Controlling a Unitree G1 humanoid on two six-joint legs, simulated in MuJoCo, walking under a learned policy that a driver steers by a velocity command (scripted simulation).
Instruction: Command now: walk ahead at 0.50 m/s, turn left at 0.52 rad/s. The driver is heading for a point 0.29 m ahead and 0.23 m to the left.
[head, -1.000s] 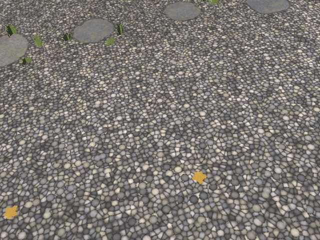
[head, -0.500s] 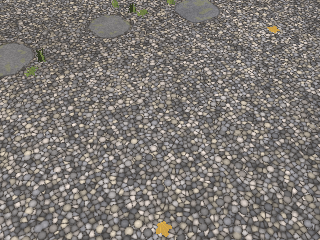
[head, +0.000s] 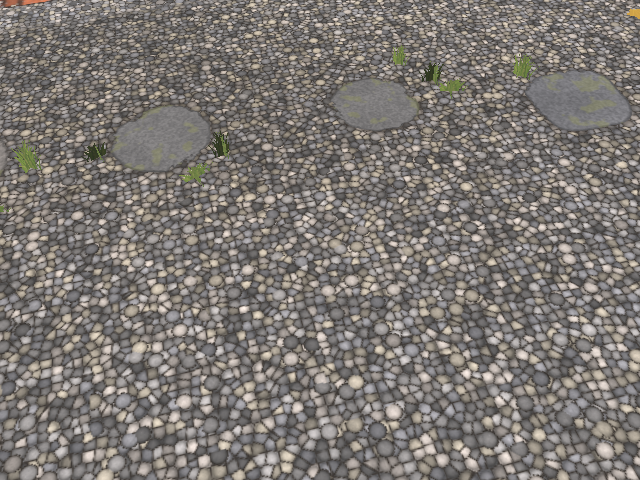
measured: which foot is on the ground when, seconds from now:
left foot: up 0.00-0.24, down 0.26-1.00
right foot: down 0.00-0.28, up 0.30-0.70, down 0.72-1.00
